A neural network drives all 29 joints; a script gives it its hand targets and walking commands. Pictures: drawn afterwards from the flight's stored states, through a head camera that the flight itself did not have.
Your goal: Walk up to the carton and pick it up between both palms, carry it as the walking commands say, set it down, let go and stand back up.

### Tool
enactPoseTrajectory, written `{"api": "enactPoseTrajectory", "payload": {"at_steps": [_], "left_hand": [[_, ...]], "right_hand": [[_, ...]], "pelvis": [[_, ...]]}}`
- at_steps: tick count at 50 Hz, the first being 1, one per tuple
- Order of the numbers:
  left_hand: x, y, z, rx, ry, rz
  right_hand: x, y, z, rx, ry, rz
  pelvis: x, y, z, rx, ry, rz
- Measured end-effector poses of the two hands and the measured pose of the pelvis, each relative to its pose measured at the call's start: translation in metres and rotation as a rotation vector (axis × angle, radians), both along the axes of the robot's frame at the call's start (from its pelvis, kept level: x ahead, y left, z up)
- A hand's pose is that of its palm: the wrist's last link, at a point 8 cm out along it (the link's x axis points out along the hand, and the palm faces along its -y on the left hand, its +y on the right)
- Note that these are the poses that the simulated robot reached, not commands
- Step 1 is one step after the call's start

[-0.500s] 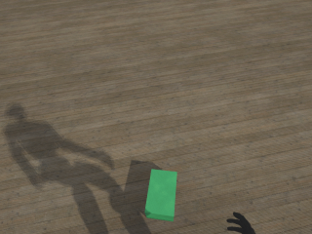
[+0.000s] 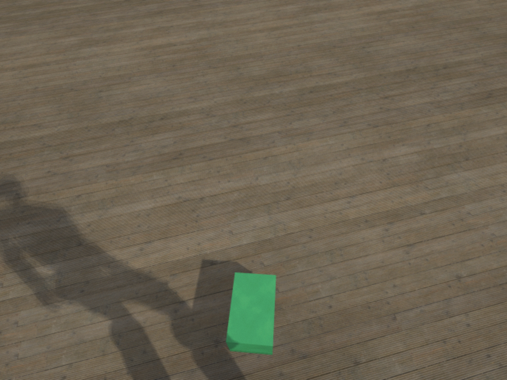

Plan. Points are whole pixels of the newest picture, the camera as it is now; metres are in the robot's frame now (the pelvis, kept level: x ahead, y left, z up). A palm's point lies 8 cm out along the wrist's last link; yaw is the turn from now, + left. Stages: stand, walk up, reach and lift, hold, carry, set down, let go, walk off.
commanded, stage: walk up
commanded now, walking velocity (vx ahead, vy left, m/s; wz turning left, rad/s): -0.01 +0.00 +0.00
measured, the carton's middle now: (253, 312) +0.43 +0.04 -0.69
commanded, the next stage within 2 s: stand in 0.88 s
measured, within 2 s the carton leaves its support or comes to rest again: neither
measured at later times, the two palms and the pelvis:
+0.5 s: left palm out of the picture -0.01 +0.24 -0.13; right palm out of the picture -0.01 -0.23 -0.14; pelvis -0.03 +0.00 +0.00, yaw -1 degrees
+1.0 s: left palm out of the picture -0.01 +0.24 -0.13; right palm out of the picture -0.03 -0.23 -0.14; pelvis -0.03 +0.00 +0.00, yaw -1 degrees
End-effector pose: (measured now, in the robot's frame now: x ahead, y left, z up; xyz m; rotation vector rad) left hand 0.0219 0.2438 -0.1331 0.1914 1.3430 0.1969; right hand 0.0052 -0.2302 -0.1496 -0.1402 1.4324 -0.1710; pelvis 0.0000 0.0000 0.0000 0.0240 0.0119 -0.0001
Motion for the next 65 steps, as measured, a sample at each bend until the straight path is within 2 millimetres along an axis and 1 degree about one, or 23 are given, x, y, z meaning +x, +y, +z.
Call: {"api": "enactPoseTrajectory", "payload": {"at_steps": [6, 12, 18, 23, 28, 34, 38, 43, 55, 56, 57, 58, 60, 62, 64, 65], "left_hand": [[-0.006, 0.001, -0.004, -0.016, 0.002, 0.002], [-0.014, 0.005, -0.003, -0.021, 0.002, 0.004], [-0.022, 0.004, -0.002, -0.02, -0.004, 0.005], [-0.027, 0.002, -0.001, -0.016, -0.007, 0.005], [-0.031, 0.001, 0.0, -0.015, -0.009, 0.009], [-0.033, 0.001, 0.0, -0.015, -0.01, 0.008], [-0.033, 0.001, 0.0, -0.015, -0.01, 0.009], [-0.032, 0.001, 0.0, -0.016, -0.009, 0.01], [-0.032, 0.0, 0.0, -0.018, -0.01, 0.018], [-0.027, 0.0, 0.0, -0.025, -0.02, 0.035], [-0.016, 0.0, -0.001, -0.03, -0.041, 0.034], [-0.003, -0.001, -0.001, -0.038, -0.069, 0.026], [0.026, -0.003, 0.0, -0.061, -0.113, -0.003], [0.055, -0.006, 0.003, -0.086, -0.139, -0.032], [0.076, -0.007, 0.008, -0.095, -0.143, -0.065], [0.084, -0.007, 0.01, -0.092, -0.142, -0.079]], "right_hand": [[0.0, 0.001, 0.003, -0.014, -0.035, 0.0], [0.003, 0.006, 0.006, -0.014, -0.077, 0.006], [0.001, 0.005, 0.007, -0.009, -0.099, 0.009], [-0.007, 0.003, 0.006, -0.003, -0.1, 0.007], [-0.02, 0.002, 0.006, 0.002, -0.079, 0.002], [-0.036, 0.002, 0.006, 0.006, -0.046, -0.006], [-0.041, 0.003, 0.006, 0.007, -0.036, -0.008], [-0.04, 0.003, 0.006, 0.007, -0.039, -0.007], [-0.03, 0.003, 0.006, 0.007, -0.059, -0.002], [-0.025, 0.003, 0.005, 0.006, -0.069, 0.0], [-0.014, 0.002, 0.005, 0.003, -0.089, 0.001], [0.0, 0.002, 0.006, -0.001, -0.114, 0.002], [0.036, 0.001, 0.008, -0.008, -0.162, 0.002], [0.072, 0.005, 0.016, -0.008, -0.201, 0.017], [0.102, 0.011, 0.026, -0.001, -0.235, 0.031], [0.115, 0.014, 0.031, 0.002, -0.252, 0.037]], "pelvis": [[-0.005, 0.003, -0.001, -0.016, -0.004, -0.005], [-0.014, 0.008, 0.002, -0.02, -0.011, -0.009], [-0.021, 0.006, 0.002, -0.019, -0.019, -0.009], [-0.027, 0.004, 0.002, -0.015, -0.027, -0.01], [-0.031, 0.002, 0.003, -0.013, -0.029, -0.01], [-0.032, 0.002, 0.003, -0.013, -0.03, -0.01], [-0.033, 0.002, 0.003, -0.013, -0.03, -0.01], [-0.032, 0.002, 0.003, -0.013, -0.029, -0.01], [-0.033, 0.002, 0.003, -0.013, -0.028, -0.01], [-0.034, 0.003, 0.001, -0.013, -0.023, -0.01], [-0.037, 0.003, -0.001, -0.013, -0.019, -0.012], [-0.04, 0.004, -0.004, -0.014, -0.016, -0.013], [-0.046, 0.005, -0.009, -0.017, -0.014, -0.015], [-0.051, 0.008, -0.012, -0.02, -0.017, -0.016], [-0.052, 0.011, -0.012, -0.024, -0.018, -0.016], [-0.051, 0.012, -0.012, -0.025, -0.018, -0.016]]}}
